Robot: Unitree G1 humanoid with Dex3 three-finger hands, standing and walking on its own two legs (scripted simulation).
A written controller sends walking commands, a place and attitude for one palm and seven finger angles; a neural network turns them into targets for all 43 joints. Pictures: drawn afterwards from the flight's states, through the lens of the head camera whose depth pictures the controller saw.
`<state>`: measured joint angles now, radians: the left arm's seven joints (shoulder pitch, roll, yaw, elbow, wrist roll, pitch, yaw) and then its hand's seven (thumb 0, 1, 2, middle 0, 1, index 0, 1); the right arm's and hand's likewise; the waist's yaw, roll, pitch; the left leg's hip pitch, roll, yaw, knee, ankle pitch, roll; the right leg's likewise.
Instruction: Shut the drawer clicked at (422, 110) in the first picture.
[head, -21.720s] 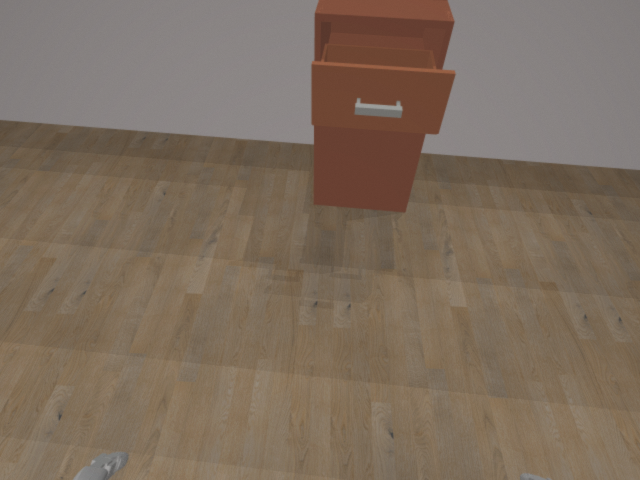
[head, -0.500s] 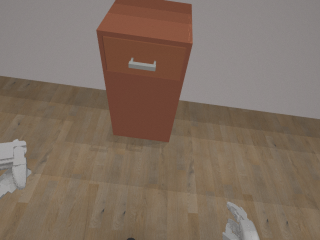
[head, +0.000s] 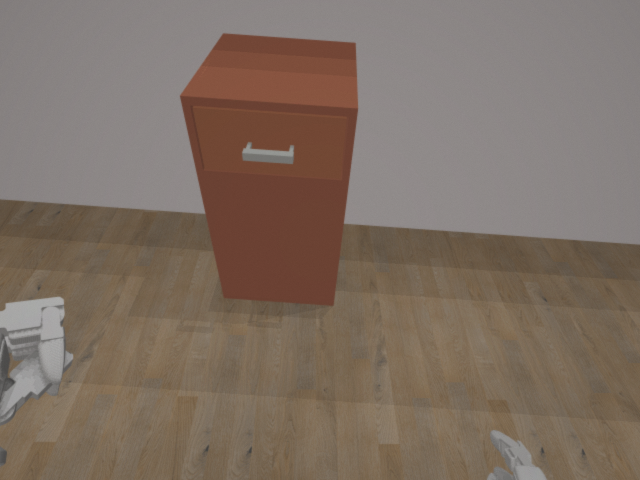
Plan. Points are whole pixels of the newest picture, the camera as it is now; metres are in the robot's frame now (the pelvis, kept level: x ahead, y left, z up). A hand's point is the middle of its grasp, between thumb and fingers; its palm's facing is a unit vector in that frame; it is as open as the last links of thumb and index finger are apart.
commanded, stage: stop stepping back and stand still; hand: left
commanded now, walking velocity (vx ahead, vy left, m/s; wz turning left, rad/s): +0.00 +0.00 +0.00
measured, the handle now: (269, 151) +0.88 +0.16 -0.07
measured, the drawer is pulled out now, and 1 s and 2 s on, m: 0.00 0.00 0.00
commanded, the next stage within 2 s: let the arm hang, fingers relaxed in 0.46 s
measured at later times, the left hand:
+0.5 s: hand (91, 334) +0.21 +0.22 +0.17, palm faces +0.32 -0.82 -0.48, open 3.3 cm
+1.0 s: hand out of the picture -0.06 +0.20 -0.17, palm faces +0.04 -0.97 -0.22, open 3.9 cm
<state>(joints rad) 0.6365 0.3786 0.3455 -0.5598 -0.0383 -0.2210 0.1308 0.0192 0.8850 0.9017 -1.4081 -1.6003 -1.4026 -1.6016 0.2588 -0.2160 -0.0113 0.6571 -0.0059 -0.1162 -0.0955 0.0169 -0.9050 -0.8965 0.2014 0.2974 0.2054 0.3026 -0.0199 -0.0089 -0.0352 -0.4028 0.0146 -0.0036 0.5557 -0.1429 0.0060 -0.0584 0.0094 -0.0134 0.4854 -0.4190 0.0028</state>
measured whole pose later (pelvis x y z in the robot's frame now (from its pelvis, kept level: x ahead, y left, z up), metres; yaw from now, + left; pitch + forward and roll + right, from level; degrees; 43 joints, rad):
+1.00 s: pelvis -0.02 +0.00 +0.00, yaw +2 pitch -1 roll -1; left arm 0.38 0.24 0.02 0.98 0.02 0.05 0.01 0.02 0.90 0.90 -0.84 -1.01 -0.83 -1.04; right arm 0.26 -0.23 -0.01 0.99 -0.03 0.05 -0.01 0.01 -0.91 -0.90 0.20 0.30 0.21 0.30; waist 0.01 -0.02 0.10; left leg -0.42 0.00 -0.04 0.53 -0.10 0.01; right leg -0.08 0.00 -0.07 0.51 -0.42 -0.01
